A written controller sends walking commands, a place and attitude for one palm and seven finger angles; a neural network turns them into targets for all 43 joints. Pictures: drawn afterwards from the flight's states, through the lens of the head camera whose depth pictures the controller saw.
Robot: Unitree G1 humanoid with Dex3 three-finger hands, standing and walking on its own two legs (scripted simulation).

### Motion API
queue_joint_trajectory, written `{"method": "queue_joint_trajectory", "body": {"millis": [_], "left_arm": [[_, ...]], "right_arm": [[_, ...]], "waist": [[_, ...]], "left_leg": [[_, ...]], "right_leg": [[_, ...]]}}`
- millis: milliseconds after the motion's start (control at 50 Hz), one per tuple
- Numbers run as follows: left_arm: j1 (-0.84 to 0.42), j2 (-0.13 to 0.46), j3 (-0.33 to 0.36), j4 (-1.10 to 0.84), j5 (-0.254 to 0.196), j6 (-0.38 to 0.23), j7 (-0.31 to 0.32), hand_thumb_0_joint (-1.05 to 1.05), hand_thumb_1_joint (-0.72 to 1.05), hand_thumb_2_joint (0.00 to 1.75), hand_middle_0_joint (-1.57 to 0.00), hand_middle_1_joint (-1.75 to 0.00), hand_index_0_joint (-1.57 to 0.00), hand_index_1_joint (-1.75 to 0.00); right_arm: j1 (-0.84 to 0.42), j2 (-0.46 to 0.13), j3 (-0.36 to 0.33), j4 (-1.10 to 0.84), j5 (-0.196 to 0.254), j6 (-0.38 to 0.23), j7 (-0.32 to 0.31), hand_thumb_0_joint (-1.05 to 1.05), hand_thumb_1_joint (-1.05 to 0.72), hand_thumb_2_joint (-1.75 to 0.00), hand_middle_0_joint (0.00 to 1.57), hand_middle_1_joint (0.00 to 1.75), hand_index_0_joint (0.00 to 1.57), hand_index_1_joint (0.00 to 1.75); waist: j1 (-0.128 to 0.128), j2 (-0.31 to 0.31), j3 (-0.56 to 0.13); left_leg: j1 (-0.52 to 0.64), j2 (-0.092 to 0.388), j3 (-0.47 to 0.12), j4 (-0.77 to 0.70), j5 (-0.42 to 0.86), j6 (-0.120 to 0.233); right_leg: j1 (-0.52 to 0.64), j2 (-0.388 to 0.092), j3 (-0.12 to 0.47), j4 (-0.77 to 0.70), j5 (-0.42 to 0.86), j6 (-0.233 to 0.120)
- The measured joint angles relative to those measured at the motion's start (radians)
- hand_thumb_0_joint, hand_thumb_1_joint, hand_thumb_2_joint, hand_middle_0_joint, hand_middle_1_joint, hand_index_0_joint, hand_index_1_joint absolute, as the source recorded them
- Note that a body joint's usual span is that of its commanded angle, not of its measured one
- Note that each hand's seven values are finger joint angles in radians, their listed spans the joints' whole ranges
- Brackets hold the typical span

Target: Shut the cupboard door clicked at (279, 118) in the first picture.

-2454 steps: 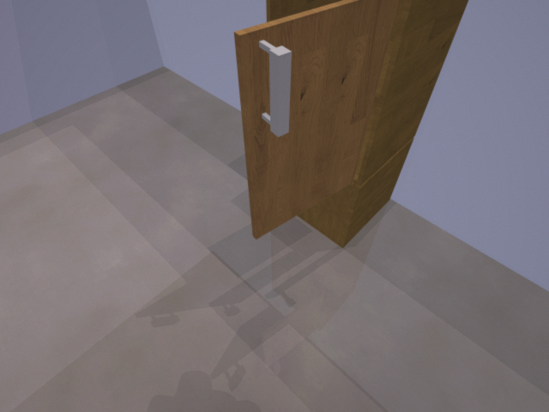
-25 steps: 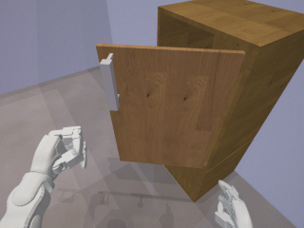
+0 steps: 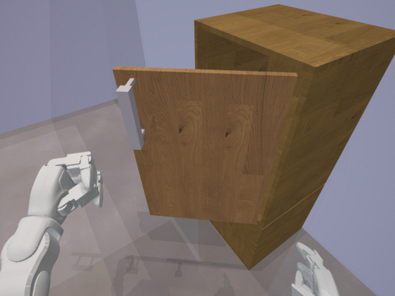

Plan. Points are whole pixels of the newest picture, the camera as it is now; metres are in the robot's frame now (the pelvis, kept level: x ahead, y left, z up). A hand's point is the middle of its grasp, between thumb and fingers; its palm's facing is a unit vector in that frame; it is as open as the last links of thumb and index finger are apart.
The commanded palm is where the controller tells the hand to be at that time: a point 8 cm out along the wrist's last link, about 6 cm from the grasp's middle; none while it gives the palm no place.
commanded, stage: bring the fist close to the handle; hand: left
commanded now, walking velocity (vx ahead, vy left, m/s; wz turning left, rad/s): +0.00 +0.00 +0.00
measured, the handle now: (134, 114) +0.47 +0.21 +0.16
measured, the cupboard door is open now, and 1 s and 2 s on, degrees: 50 50 45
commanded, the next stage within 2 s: push the door shut along its arc in 1.48 s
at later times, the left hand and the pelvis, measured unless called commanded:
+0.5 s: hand (119, 173) +0.28 +0.18 +0.15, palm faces +0.00 -1.00 -0.05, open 3.1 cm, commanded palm +0.26 +0.24 +0.16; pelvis +0.02 +0.01 +0.00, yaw -1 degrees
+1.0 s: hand (124, 142) +0.35 +0.20 +0.16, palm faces +0.05 -1.00 -0.03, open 3.1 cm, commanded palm +0.33 +0.24 +0.16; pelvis +0.01 +0.01 +0.00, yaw -1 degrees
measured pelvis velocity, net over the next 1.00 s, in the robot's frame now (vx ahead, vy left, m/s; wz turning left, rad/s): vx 0.01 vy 0.01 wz -0.02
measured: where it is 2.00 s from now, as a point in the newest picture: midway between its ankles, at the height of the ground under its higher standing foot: outside the picture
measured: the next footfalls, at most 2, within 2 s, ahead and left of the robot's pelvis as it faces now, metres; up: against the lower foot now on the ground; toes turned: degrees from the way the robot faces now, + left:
none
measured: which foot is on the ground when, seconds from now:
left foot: down 0.00-1.00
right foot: down 0.00-1.00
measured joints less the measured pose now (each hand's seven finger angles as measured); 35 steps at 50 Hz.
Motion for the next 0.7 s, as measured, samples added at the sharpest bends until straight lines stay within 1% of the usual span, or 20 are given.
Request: {"method": "queue_joint_trajectory", "body": {"millis": [40, 100, 160, 200, 280, 320, 360, 440, 500, 540, 620, 700], "left_arm": [[-0.011, -0.001, -0.001, 0.017, -0.002, 0.017, -0.017, 0.02, 0.90, 0.90, -1.31, -1.50, -1.30, -1.50], [-0.009, -0.002, -0.016, 0.038, -0.003, 0.063, -0.041, 0.02, 0.90, 0.90, -1.30, -1.50, -1.31, -1.50], [0.001, -0.001, -0.028, 0.041, -0.006, 0.086, -0.044, 0.02, 0.90, 0.90, -1.30, -1.50, -1.30, -1.50], [0.002, -0.003, -0.028, 0.034, -0.006, 0.076, -0.033, 0.02, 0.90, 0.90, -1.30, -1.50, -1.30, -1.50], [-0.024, -0.012, -0.018, 0.022, 0.002, 0.029, -0.007, 0.02, 0.90, 0.90, -1.31, -1.50, -1.30, -1.50], [-0.048, -0.020, -0.021, 0.027, 0.008, 0.022, -0.001, 0.02, 0.90, 0.90, -1.31, -1.50, -1.30, -1.50], [-0.068, -0.025, -0.028, 0.038, 0.014, 0.032, -0.004, 0.02, 0.90, 0.90, -1.30, -1.50, -1.30, -1.50], [-0.100, -0.027, -0.057, 0.073, 0.022, 0.082, -0.010, 0.02, 0.90, 0.90, -1.30, -1.50, -1.30, -1.50], [-0.127, -0.025, -0.070, 0.102, 0.029, 0.103, 0.004, 0.02, 0.90, 0.90, -1.31, -1.50, -1.30, -1.50], [-0.152, -0.022, -0.066, 0.125, 0.030, 0.100, 0.017, 0.02, 0.90, 0.90, -1.31, -1.50, -1.30, -1.50], [-0.218, -0.007, -0.036, 0.181, 0.037, 0.076, 0.037, 0.02, 0.90, 0.90, -1.31, -1.50, -1.30, -1.50], [-0.284, 0.006, -0.016, 0.249, 0.042, 0.071, 0.030, 0.02, 0.90, 0.90, -1.30, -1.50, -1.30, -1.50]], "right_arm": [[-0.002, -0.002, 0.000, 0.002, 0.004, 0.002, -0.001, 0.02, -0.91, -0.90, 0.21, 0.30, 0.20, 0.30], [-0.009, -0.002, 0.001, -0.002, 0.008, 0.011, -0.002, 0.02, -0.91, -0.90, 0.21, 0.30, 0.20, 0.30], [-0.014, 0.003, 0.003, -0.008, 0.004, 0.014, -0.004, 0.02, -0.91, -0.90, 0.21, 0.30, 0.20, 0.30], [-0.014, 0.009, 0.003, -0.011, 0.001, 0.012, -0.003, 0.02, -0.91, -0.90, 0.21, 0.30, 0.20, 0.30], [-0.013, 0.016, 0.005, -0.009, -0.003, 0.007, 0.005, 0.02, -0.91, -0.90, 0.21, 0.30, 0.20, 0.30], [-0.014, 0.016, 0.005, -0.008, -0.002, 0.009, 0.007, 0.02, -0.91, -0.90, 0.21, 0.30, 0.20, 0.30], [-0.017, 0.015, 0.006, -0.006, -0.001, 0.017, 0.009, 0.02, -0.91, -0.90, 0.21, 0.30, 0.20, 0.30], [-0.026, 0.016, 0.009, -0.008, 0.003, 0.040, 0.006, 0.02, -0.91, -0.90, 0.21, 0.30, 0.20, 0.30], [-0.033, 0.019, 0.011, -0.009, 0.001, 0.053, 0.002, 0.02, -0.91, -0.90, 0.21, 0.30, 0.20, 0.30], [-0.036, 0.022, 0.013, -0.007, -0.002, 0.060, 0.000, 0.02, -0.91, -0.90, 0.21, 0.30, 0.20, 0.30], [-0.035, 0.024, 0.014, 0.001, -0.003, 0.073, -0.001, 0.02, -0.91, -0.90, 0.21, 0.30, 0.20, 0.30], [-0.030, 0.016, 0.010, 0.009, 0.002, 0.084, -0.002, 0.02, -0.91, -0.90, 0.21, 0.30, 0.20, 0.30]], "waist": [[0.001, 0.008, -0.003], [-0.002, 0.016, -0.005], [-0.005, 0.013, -0.005], [-0.005, 0.005, -0.005], [-0.001, -0.006, -0.005], [0.001, -0.004, -0.006], [0.001, 0.000, -0.008], [-0.003, 0.004, -0.008], [-0.010, 0.000, -0.001], [-0.013, -0.005, 0.003], [-0.017, -0.015, 0.005], [-0.021, -0.012, 0.002]], "left_leg": [[-0.001, 0.000, 0.000, 0.001, -0.003, 0.001], [-0.002, -0.002, 0.006, 0.000, -0.007, 0.004], [-0.003, -0.007, 0.013, -0.003, -0.010, 0.006], [-0.004, -0.010, 0.016, -0.004, -0.013, 0.007], [-0.003, -0.015, 0.017, 0.001, -0.021, 0.009], [-0.003, -0.017, 0.016, 0.003, -0.024, 0.010], [-0.003, -0.019, 0.016, 0.004, -0.026, 0.012], [-0.003, -0.022, 0.019, -0.001, -0.023, 0.015], [-0.003, -0.022, 0.022, -0.005, -0.020, 0.016], [-0.002, -0.022, 0.023, -0.008, -0.018, 0.015], [0.000, -0.018, 0.023, -0.012, -0.016, 0.013], [0.000, -0.016, 0.022, -0.014, -0.015, 0.012]], "right_leg": [[0.000, 0.000, 0.001, -0.001, -0.002, 0.001], [-0.003, -0.003, 0.006, -0.001, -0.005, 0.004], [-0.010, -0.008, 0.012, 0.005, -0.011, 0.007], [-0.014, -0.012, 0.015, 0.011, -0.017, 0.007], [-0.014, -0.017, 0.015, 0.019, -0.027, 0.008], [-0.011, -0.019, 0.014, 0.019, -0.030, 0.009], [-0.011, -0.021, 0.014, 0.018, -0.030, 0.011], [-0.013, -0.024, 0.017, 0.016, -0.029, 0.014], [-0.015, -0.025, 0.019, 0.016, -0.027, 0.014], [-0.017, -0.025, 0.020, 0.016, -0.026, 0.014], [-0.015, -0.021, 0.021, 0.011, -0.022, 0.011], [-0.012, -0.018, 0.021, 0.003, -0.018, 0.010]]}}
